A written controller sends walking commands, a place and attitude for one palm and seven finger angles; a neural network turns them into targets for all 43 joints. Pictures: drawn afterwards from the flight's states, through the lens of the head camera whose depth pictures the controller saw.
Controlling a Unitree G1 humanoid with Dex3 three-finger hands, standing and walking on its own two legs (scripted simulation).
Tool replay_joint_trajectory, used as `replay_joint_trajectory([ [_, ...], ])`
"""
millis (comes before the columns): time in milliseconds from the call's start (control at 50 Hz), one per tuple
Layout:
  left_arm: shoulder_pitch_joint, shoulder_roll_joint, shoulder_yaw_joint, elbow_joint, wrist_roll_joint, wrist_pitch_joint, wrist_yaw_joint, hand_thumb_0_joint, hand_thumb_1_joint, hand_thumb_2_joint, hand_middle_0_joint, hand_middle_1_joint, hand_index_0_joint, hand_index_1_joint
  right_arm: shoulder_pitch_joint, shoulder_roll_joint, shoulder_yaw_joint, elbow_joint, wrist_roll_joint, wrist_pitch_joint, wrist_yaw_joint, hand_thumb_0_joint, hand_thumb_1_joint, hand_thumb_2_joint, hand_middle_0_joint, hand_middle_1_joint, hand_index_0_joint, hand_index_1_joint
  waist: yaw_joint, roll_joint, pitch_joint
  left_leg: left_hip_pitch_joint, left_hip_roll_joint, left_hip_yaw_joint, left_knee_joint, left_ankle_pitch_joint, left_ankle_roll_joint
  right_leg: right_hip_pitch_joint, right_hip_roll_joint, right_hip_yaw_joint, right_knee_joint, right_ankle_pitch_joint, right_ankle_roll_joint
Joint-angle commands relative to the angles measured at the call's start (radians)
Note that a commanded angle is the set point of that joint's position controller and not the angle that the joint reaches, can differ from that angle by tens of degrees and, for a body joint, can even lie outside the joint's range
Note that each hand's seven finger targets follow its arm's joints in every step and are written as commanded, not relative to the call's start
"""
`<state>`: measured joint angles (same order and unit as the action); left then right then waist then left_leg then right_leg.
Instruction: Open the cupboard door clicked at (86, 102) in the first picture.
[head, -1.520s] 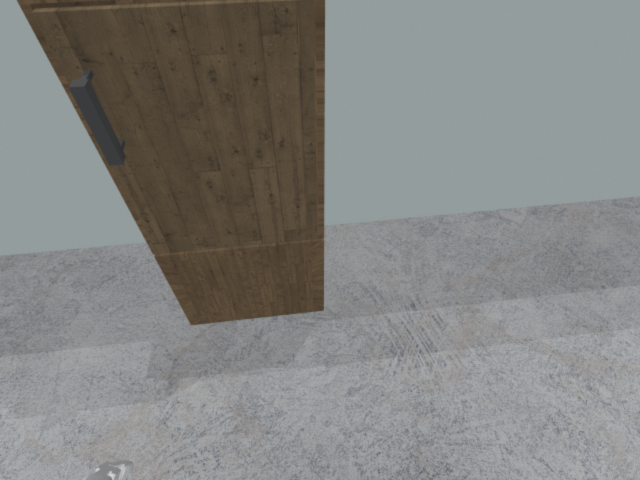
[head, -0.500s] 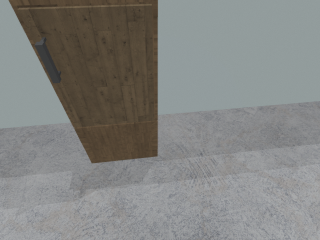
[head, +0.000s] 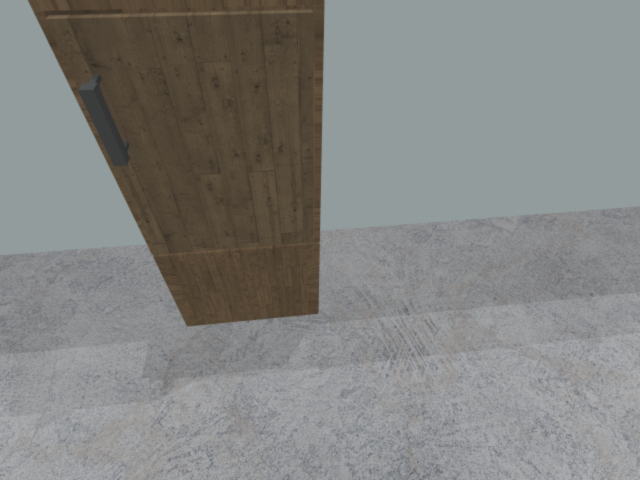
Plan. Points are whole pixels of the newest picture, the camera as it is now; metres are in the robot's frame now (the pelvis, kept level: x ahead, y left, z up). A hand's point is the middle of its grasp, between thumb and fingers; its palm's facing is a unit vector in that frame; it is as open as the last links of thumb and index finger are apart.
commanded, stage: look at it before walking up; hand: left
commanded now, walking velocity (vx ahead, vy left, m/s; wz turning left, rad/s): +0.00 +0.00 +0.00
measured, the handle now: (109, 121) +0.69 +0.45 +0.08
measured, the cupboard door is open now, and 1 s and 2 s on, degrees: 0 0 0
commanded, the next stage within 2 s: turn to face it in 0.12 s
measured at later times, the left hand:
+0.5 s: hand out of the picture +0.06 +0.24 -0.16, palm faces +0.02 -0.94 -0.33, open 7.4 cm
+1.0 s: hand out of the picture -0.05 +0.25 -0.20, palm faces +0.21 -0.96 -0.19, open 7.4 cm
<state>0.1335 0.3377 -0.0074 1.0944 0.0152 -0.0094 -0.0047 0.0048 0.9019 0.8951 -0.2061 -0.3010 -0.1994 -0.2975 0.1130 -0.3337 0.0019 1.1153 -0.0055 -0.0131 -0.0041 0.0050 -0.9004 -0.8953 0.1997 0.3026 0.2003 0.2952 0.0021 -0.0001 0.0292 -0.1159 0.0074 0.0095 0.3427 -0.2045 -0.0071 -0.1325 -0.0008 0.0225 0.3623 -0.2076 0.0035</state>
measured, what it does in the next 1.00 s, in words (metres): shifts its weight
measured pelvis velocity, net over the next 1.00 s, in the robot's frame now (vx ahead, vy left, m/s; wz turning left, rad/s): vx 0.00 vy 0.07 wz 0.18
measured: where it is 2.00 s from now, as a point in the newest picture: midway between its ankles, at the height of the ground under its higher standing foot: outside the picture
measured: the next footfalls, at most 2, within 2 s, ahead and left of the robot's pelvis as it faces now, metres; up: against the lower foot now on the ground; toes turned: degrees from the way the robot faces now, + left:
right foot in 1.52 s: +0.29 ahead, +0.04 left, +0.00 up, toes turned +6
left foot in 1.92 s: +0.18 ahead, +0.29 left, +0.00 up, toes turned +13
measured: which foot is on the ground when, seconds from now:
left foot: down 0.00-1.00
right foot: down 0.00-0.94, up 0.96-1.00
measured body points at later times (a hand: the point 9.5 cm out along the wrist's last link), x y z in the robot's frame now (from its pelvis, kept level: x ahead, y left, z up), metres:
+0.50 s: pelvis -0.01 +0.00 +0.00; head +0.01 +0.00 +0.45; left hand +0.06 +0.29 -0.14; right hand +0.08 -0.28 -0.14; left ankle -0.01 +0.12 -0.75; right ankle -0.01 -0.12 -0.75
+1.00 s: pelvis +0.00 +0.07 -0.02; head +0.00 +0.09 +0.43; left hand -0.06 +0.30 -0.19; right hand +0.04 -0.19 -0.16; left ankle -0.02 +0.14 -0.75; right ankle -0.02 -0.10 -0.71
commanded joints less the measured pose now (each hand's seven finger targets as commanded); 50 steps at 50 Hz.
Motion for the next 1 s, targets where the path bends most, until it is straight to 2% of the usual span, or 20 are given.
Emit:
replay_joint_trajectory([
  [0,-0.039,0.204,0.042,-0.068,-0.004,-0.020,0.018,0.000,0.900,0.900,-0.200,-0.300,-0.200,-0.300,-0.044,-0.204,-0.037,-0.058,-0.003,-0.023,-0.014,0.000,-0.900,-0.900,0.200,0.300,0.200,0.300,-0.002,-0.006,-0.060,0.027,0.114,-0.097,-0.046,0.171,0.030,-0.001,-0.117,0.085,-0.047,0.180,-0.027],
  [160,-0.033,0.207,0.043,-0.065,-0.004,-0.023,0.018,0.000,0.900,0.900,-0.200,-0.300,-0.200,-0.300,-0.044,-0.207,-0.036,-0.056,-0.001,-0.023,-0.014,0.000,-0.900,-0.900,0.200,0.300,0.200,0.300,0.000,-0.011,-0.077,0.036,0.115,-0.099,-0.043,0.195,0.030,0.017,-0.121,0.081,-0.051,0.204,-0.028],
  [280,-0.036,0.205,0.046,-0.070,-0.004,-0.018,0.018,0.000,0.900,0.900,-0.200,-0.300,-0.200,-0.300,-0.048,-0.206,-0.036,-0.064,-0.003,-0.019,-0.011,0.000,-0.900,-0.900,0.200,0.300,0.200,0.300,0.000,0.000,-0.055,0.012,0.109,-0.110,-0.038,0.190,0.031,0.007,-0.124,0.065,-0.040,0.177,-0.023],
  [380,-0.002,0.154,0.040,-0.075,-0.005,-0.004,0.025,0.000,0.900,0.900,-0.200,-0.300,-0.200,-0.300,-0.020,-0.145,-0.028,-0.070,-0.004,-0.005,-0.009,0.000,-0.900,-0.900,0.200,0.300,0.200,0.300,0.004,-0.004,-0.084,-0.010,0.102,-0.110,0.017,0.241,0.024,0.014,-0.136,0.045,0.006,0.207,-0.012],
  [480,0.038,0.100,0.033,-0.083,-0.005,0.012,0.035,0.000,0.900,0.900,-0.200,-0.300,-0.200,-0.300,0.024,-0.075,-0.021,-0.075,-0.004,0.015,-0.007,0.000,-0.900,-0.900,0.200,0.300,0.200,0.300,0.005,-0.020,-0.068,-0.070,0.085,-0.108,0.071,0.236,0.010,0.003,-0.154,0.039,0.039,0.211,-0.008],
  [520,0.041,0.099,0.036,-0.091,-0.005,0.016,0.037,0.000,0.900,0.900,-0.200,-0.300,-0.200,-0.300,0.033,-0.067,-0.022,-0.080,-0.006,0.021,-0.006,0.000,-0.900,-0.900,0.200,0.300,0.200,0.300,0.003,-0.030,-0.041,-0.105,0.074,-0.110,0.087,0.196,0.007,-0.019,-0.161,0.046,0.039,0.163,-0.013],
  [660,0.072,0.069,0.048,-0.116,-0.002,0.024,0.040,0.000,0.900,0.900,-0.200,-0.300,-0.200,-0.300,0.071,-0.032,-0.037,-0.105,-0.008,0.028,-0.006,0.000,-0.900,-0.900,0.200,0.300,0.200,0.300,0.003,-0.035,-0.034,-0.160,0.055,-0.135,0.140,0.118,0.019,-0.079,-0.173,0.035,0.053,0.014,-0.026],
  [700,0.097,0.073,0.057,-0.114,0.001,0.024,0.037,0.000,0.900,0.900,-0.200,-0.300,-0.200,-0.300,0.089,-0.021,-0.039,-0.108,-0.013,0.034,-0.005,0.000,-0.900,-0.900,0.200,0.300,0.200,0.300,0.010,-0.056,-0.034,-0.207,0.031,-0.119,0.181,-0.053,0.023,-0.078,-0.203,0.069,-0.005,-0.217,-0.041],
  [740,0.130,0.102,0.076,-0.118,0.009,0.026,0.034,0.000,0.900,0.900,-0.200,-0.300,-0.200,-0.300,0.109,-0.002,-0.047,-0.121,-0.019,0.042,-0.003,0.000,-0.900,-0.900,0.200,0.300,0.200,0.300,0.026,-0.177,0.010,-0.293,-0.009,-0.038,0.333,-0.227,0.013,-0.096,-0.309,0.195,-0.130,-0.473,-0.098],
  [760,0.145,0.106,0.083,-0.122,0.012,0.023,0.036,0.000,0.900,0.900,-0.200,-0.300,-0.200,-0.300,0.104,-0.001,-0.054,-0.133,-0.019,0.043,0.000,0.000,-0.900,-0.900,0.200,0.300,0.200,0.300,0.032,-0.200,0.021,-0.318,0.004,-0.009,0.434,-0.250,0.008,-0.101,-0.371,0.253,-0.173,-0.498,-0.137],
  [780,0.150,0.108,0.090,-0.121,0.015,0.014,0.037,0.000,0.900,0.900,-0.200,-0.300,-0.200,-0.300,0.093,0.011,-0.057,-0.141,-0.019,0.040,0.005,0.000,-0.900,-0.900,0.200,0.300,0.200,0.300,0.036,-0.174,0.043,-0.343,0.031,-0.003,0.499,-0.259,0.006,-0.110,-0.404,0.268,-0.188,-0.472,-0.161],
  [800,0.152,0.109,0.094,-0.122,0.017,0.005,0.036,0.000,0.900,0.900,-0.200,-0.300,-0.200,-0.300,0.090,0.021,-0.058,-0.149,-0.017,0.035,0.012,0.000,-0.900,-0.900,0.200,0.300,0.200,0.300,0.030,-0.139,0.060,-0.351,0.051,0.007,0.515,-0.261,0.005,-0.116,-0.412,0.241,-0.183,-0.423,-0.167],
  [840,0.137,0.106,0.101,-0.118,0.021,-0.006,0.032,0.000,0.900,0.900,-0.200,-0.300,-0.200,-0.300,0.132,0.055,-0.055,-0.149,-0.014,0.023,0.023,0.000,-0.900,-0.900,0.200,0.300,0.200,0.300,0.006,-0.119,0.051,-0.266,0.064,0.041,0.385,-0.250,0.005,-0.134,-0.383,0.124,-0.118,-0.329,-0.144],
  [860,0.124,0.096,0.102,-0.116,0.020,-0.005,0.030,0.000,0.900,0.900,-0.200,-0.300,-0.200,-0.300,0.184,0.070,-0.056,-0.133,-0.013,0.018,0.024,0.000,-0.900,-0.900,0.200,0.300,0.200,0.300,-0.017,-0.106,0.047,-0.142,0.050,0.069,0.278,-0.205,0.007,-0.207,-0.352,0.061,-0.063,-0.348,-0.117],
  [880,0.118,0.075,0.099,-0.118,0.016,0.001,0.026,0.000,0.900,0.900,-0.200,-0.300,-0.200,-0.300,0.265,0.072,-0.054,-0.110,-0.014,0.010,0.020,0.000,-0.900,-0.900,0.200,0.300,0.200,0.300,-0.046,-0.052,0.030,-0.003,0.016,0.088,0.168,-0.152,0.010,-0.287,-0.286,-0.024,0.028,-0.361,-0.079],
  [900,0.115,0.018,0.088,-0.130,0.011,0.012,0.020,0.000,0.900,0.900,-0.200,-0.300,-0.200,-0.300,0.354,0.020,-0.064,-0.087,-0.019,0.003,0.011,0.000,-0.900,-0.900,0.200,0.300,0.200,0.300,-0.075,0.142,0.045,0.046,0.105,-0.101,0.018,-0.295,0.045,-0.393,-0.174,-0.123,0.248,-0.383,-0.026],
  [920,0.089,-0.064,0.071,-0.171,0.006,0.017,0.012,0.000,0.900,0.900,-0.200,-0.300,-0.200,-0.300,0.439,-0.078,-0.086,-0.075,-0.031,-0.003,0.000,0.000,-0.900,-0.900,0.200,0.300,0.200,0.300,-0.097,0.406,0.087,0.032,0.315,-0.446,-0.183,-0.466,0.139,-0.544,-0.030,-0.219,0.551,-0.434,0.026],
  [940,0.042,-0.065,0.066,-0.186,0.014,0.013,0.017,0.000,0.900,0.900,-0.200,-0.300,-0.200,-0.300,0.447,-0.068,-0.081,-0.064,-0.027,-0.005,-0.011,0.000,-0.900,-0.900,0.200,0.300,0.200,0.300,-0.099,0.298,0.088,-0.006,0.356,-0.538,-0.239,-0.498,0.195,-0.581,-0.058,-0.094,0.709,-0.394,-0.006],
  [960,0.033,-0.062,0.067,-0.179,0.016,0.006,0.013,0.000,0.900,0.900,-0.200,-0.300,-0.200,-0.300,0.404,-0.041,-0.072,-0.077,-0.022,-0.010,-0.017,0.000,-0.900,-0.900,0.200,0.300,0.200,0.300,-0.071,0.166,0.093,-0.030,0.357,-0.550,-0.228,-0.492,0.219,-0.599,-0.088,-0.058,0.800,-0.325,-0.018],
  [980,0.059,-0.068,0.068,-0.153,0.019,-0.003,0.004,0.000,0.900,0.900,-0.200,-0.300,-0.200,-0.300,0.358,-0.012,-0.062,-0.089,-0.021,-0.020,-0.021,0.000,-0.900,-0.900,0.200,0.300,0.200,0.300,-0.053,0.098,0.090,-0.038,0.321,-0.463,-0.214,-0.415,0.218,-0.592,-0.112,-0.046,0.825,-0.245,-0.017],
])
